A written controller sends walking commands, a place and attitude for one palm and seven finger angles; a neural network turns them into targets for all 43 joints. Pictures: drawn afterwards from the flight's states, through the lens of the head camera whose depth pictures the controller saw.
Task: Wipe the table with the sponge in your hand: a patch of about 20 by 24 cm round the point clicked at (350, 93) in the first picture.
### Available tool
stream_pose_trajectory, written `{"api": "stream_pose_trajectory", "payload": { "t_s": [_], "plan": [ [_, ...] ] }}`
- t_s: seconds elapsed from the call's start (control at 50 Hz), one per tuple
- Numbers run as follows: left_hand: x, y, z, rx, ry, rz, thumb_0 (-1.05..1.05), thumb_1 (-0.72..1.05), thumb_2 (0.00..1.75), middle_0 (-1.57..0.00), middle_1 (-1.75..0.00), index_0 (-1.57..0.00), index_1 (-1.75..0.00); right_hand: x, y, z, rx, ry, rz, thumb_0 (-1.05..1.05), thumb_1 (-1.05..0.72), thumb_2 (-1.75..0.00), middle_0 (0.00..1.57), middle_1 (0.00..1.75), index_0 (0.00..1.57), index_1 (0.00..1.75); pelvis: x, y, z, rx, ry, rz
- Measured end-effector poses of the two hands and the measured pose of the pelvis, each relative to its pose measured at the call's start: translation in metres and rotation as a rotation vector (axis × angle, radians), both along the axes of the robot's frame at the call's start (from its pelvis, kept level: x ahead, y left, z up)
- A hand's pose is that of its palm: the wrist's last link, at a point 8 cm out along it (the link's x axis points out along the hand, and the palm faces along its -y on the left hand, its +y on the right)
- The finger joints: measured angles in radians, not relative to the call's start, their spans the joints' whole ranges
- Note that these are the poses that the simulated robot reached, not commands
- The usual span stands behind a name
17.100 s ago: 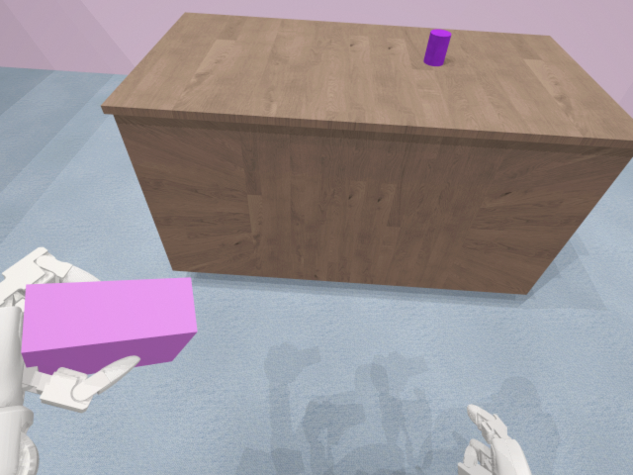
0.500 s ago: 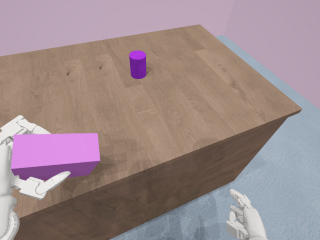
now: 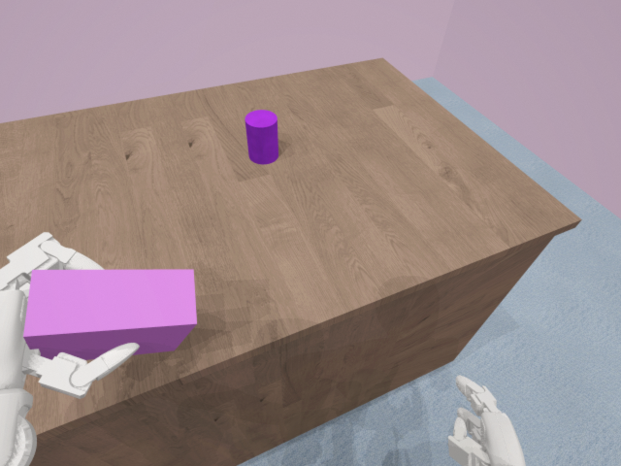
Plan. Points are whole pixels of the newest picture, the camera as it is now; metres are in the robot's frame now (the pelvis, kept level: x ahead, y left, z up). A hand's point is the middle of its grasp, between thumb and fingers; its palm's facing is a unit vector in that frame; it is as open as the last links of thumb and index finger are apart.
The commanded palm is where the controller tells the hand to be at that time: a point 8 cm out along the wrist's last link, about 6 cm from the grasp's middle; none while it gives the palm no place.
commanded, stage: look again from close up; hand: left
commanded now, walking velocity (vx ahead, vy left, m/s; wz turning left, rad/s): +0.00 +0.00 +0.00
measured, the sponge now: (140, 315) +0.23 +0.20 +0.13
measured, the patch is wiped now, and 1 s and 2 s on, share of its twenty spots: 0.00 0.00 0.00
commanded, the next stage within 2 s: turn the palm down, sponge in hand in 0.20 s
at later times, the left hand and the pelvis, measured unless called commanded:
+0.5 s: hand (44, 267) +0.25 +0.27 +0.19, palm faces +0.40 -0.80 -0.45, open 9.9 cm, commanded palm +0.17 +0.28 +0.19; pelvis +0.00 +0.00 +0.00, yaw -1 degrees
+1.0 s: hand (91, 313) +0.22 +0.23 +0.15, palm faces +0.24 -0.56 -0.79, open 9.8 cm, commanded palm +0.17 +0.26 +0.21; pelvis +0.00 -0.05 -0.01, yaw +1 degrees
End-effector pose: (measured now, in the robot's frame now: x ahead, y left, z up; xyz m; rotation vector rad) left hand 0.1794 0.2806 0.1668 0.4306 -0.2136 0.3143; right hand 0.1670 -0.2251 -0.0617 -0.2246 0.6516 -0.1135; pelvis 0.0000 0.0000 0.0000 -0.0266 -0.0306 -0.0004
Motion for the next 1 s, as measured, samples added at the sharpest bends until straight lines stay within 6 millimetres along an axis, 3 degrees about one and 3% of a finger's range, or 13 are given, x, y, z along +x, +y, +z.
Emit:
{"api": "stream_pose_trajectory", "payload": {
  "t_s": [0.3, 0.38, 0.46, 0.56, 0.62, 0.68, 0.76, 0.82, 0.88, 1.0],
  "plan": [
    [0.004, 0.001, -0.002, -0.016, 0.014, 0.014, 0.0, -0.47, 1.01, -0.77, -1.33, -0.77, -1.34, 0.008, 0.006, 0.0, 0.011, 0.0, 0.02, 0.02, -0.9, -0.9, 0.2, 0.3, 0.21, 0.3, 0.003, 0.0, 0.002, 0.005, 0.002, -0.001],
    [0.027, 0.021, 0.035, 0.192, -0.062, 0.019, 0.0, -0.47, 1.01, -0.78, -1.33, -0.77, -1.34, 0.007, 0.007, -0.007, -0.036, 0.039, 0.108, 0.01, -0.9, -0.9, 0.2, 0.3, 0.2, 0.3, -0.002, -0.004, -0.002, 0.006, -0.002, 0.025],
    [0.031, 0.036, 0.048, 0.083, -0.041, 0.103, 0.0, -0.47, 1.01, -0.77, -1.33, -0.77, -1.34, 0.012, 0.003, -0.01, 0.012, 0.02, 0.086, 0.02, -0.9, -0.9, 0.2, 0.3, 0.21, 0.3, 0.0, -0.004, -0.003, 0.013, -0.006, -0.008],
    [0.012, 0.005, 0.015, 0.13, 0.208, 0.048, 0.0, -0.47, 1.02, -0.77, -1.33, -0.77, -1.34, 0.023, -0.003, -0.008, 0.051, -0.037, 0.065, 0.02, -0.9, -0.9, 0.2, 0.3, 0.21, 0.3, 0.002, -0.003, -0.004, 0.022, -0.013, -0.014],
    [-0.005, -0.011, -0.002, 0.172, 0.273, 0.009, 0.0, -0.47, 1.02, -0.77, -1.33, -0.77, -1.34, 0.03, -0.005, -0.007, 0.033, -0.049, 0.082, 0.02, -0.9, -0.9, 0.2, 0.3, 0.21, 0.3, 0.0, -0.009, -0.007, 0.027, -0.01, -0.003],
    [-0.019, -0.015, 0.002, 0.213, 0.192, 0.042, 0.0, -0.47, 1.02, -0.77, -1.33, -0.77, -1.34, 0.035, -0.006, -0.007, 0.007, -0.05, 0.114, 0.02, -0.9, -0.9, 0.2, 0.3, 0.21, 0.3, -0.003, -0.019, -0.01, 0.027, -0.008, 0.012],
    [-0.028, -0.011, 0.024, 0.291, 0.048, 0.17, 0.0, -0.47, 1.02, -0.77, -1.33, -0.77, -1.34, 0.04, -0.006, -0.013, 0.0, -0.039, 0.158, 0.01, -0.9, -0.9, 0.2, 0.3, 0.2, 0.3, -0.005, -0.03, -0.012, 0.019, -0.008, 0.04],
    [-0.024, -0.004, 0.035, 0.325, 0.055, 0.25, 0.0, -0.47, 1.02, -0.77, -1.33, -0.77, -1.34, 0.042, -0.006, -0.02, 0.018, -0.025, 0.162, 0.01, -0.9, -0.9, 0.2, 0.3, 0.21, 0.3, -0.005, -0.035, -0.013, 0.02, -0.016, 0.051],
    [-0.012, -0.003, 0.035, 0.343, 0.173, 0.264, 0.0, -0.47, 1.02, -0.77, -1.33, -0.77, -1.34, 0.043, -0.009, -0.025, 0.045, -0.022, 0.138, 0.02, -0.9, -0.9, 0.2, 0.3, 0.21, 0.3, -0.005, -0.04, -0.012, 0.027, -0.023, 0.045],
    [0.007, -0.026, 0.029, 0.434, 0.334, 0.131, 0.0, -0.47, 1.02, -0.77, -1.33, -0.77, -1.34, 0.043, -0.025, -0.023, 0.076, -0.059, 0.074, 0.02, -0.9, -0.9, 0.2, 0.3, 0.21, 0.3, 0.001, -0.05, -0.011, 0.038, -0.024, 0.017]
  ]
}}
